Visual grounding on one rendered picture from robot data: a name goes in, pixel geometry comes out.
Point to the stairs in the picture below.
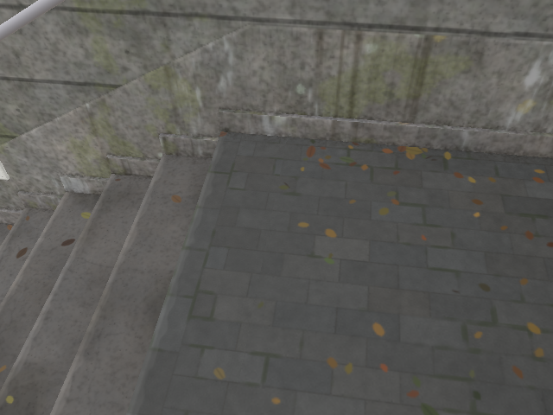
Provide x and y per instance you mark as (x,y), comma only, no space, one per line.
(82,288)

